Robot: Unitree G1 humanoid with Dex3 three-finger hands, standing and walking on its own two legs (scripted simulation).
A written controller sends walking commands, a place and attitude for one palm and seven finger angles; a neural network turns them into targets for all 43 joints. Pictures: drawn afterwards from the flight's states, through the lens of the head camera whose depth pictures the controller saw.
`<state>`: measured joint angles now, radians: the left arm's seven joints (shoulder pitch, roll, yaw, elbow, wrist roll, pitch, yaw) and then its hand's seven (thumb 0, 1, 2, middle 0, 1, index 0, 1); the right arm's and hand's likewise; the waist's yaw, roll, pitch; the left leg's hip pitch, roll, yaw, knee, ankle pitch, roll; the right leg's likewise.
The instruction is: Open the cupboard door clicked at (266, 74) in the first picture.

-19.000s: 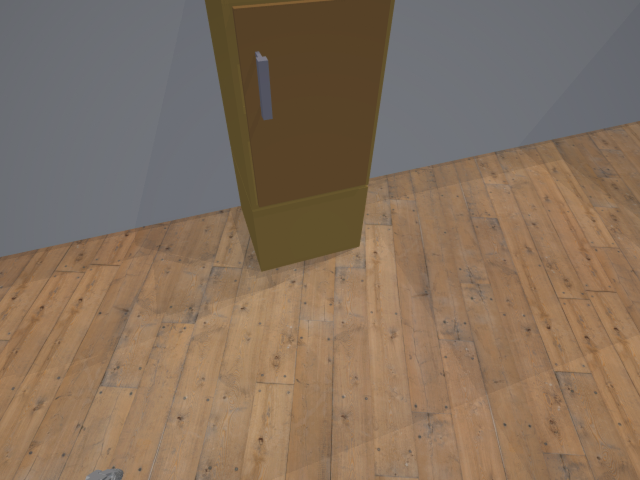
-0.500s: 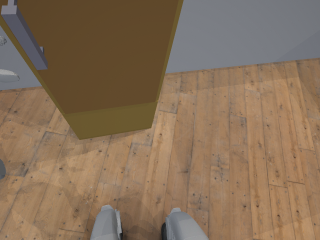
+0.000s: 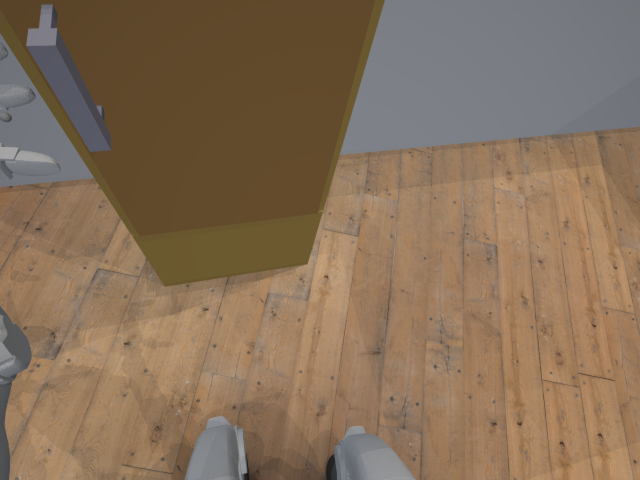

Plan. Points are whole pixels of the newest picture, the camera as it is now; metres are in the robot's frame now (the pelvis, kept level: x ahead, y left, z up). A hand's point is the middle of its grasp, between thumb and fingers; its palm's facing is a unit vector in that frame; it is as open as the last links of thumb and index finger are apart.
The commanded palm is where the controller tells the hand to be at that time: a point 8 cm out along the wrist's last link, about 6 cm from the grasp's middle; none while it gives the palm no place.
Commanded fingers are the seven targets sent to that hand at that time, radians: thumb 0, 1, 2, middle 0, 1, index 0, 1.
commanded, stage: move the hooked fingers beside the handle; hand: left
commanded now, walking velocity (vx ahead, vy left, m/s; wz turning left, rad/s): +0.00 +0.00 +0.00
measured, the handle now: (76, 84) +0.56 +0.25 +0.09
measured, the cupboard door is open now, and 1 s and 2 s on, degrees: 0 0 0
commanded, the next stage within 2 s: slide the fingers in behind the handle in 0.34 s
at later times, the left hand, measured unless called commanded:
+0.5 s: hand (1, 120) +0.49 +0.30 +0.10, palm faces +0.16 -0.99 -0.01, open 14.0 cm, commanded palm +0.48 +0.33 +0.09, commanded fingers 0.00 -0.50 0.30 -0.30 -1.20 -0.30 -1.20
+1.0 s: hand (31, 115) +0.51 +0.28 +0.09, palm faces +0.15 -0.99 +0.01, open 13.9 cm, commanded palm +0.49 +0.31 +0.09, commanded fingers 0.00 -0.50 0.30 -0.30 -1.20 -0.30 -1.20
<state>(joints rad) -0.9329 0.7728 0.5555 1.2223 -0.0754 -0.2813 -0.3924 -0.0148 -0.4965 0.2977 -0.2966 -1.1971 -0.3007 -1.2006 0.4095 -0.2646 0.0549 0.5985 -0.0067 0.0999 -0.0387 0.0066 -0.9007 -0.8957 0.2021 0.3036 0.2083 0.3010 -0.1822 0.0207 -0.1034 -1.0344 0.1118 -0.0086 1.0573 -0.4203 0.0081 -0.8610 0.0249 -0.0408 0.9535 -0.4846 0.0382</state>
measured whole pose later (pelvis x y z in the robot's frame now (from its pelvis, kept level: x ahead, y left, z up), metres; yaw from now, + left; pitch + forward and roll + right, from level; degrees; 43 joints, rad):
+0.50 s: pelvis -0.01 -0.01 -0.01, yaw +0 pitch +22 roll -5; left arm -0.97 0.82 0.55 1.29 -0.09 -0.32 -0.41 -0.01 -0.50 0.30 -0.30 -1.20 -0.30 -1.20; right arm 0.39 -0.28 0.06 0.61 0.01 0.09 -0.06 0.01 -0.90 -0.90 0.20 0.30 0.21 0.30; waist -0.19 0.02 -0.09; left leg -1.06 0.12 -0.02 1.08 -0.41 -0.01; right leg -0.89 0.03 -0.05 1.00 -0.49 0.02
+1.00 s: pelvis -0.01 +0.00 -0.01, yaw +0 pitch +23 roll -6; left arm -0.98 0.75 0.52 1.25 -0.08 -0.31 -0.33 -0.01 -0.50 0.30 -0.30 -1.20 -0.31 -1.22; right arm 0.41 -0.26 0.06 0.62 -0.01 0.07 -0.04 0.01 -0.90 -0.90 0.20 0.30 0.21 0.30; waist -0.19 0.02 -0.10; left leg -1.07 0.11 -0.02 1.09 -0.42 0.00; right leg -0.90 0.03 -0.04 1.00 -0.49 0.03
